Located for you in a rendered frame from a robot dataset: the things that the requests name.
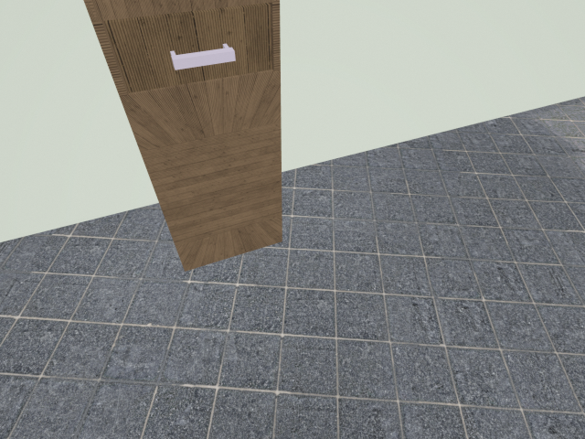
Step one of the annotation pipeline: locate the handle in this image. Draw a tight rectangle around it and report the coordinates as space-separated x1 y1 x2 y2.
170 44 236 70

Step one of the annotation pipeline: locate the drawer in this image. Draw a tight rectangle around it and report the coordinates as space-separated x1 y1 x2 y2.
104 3 272 93

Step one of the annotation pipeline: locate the cabinet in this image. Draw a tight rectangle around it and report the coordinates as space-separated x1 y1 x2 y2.
83 0 282 271

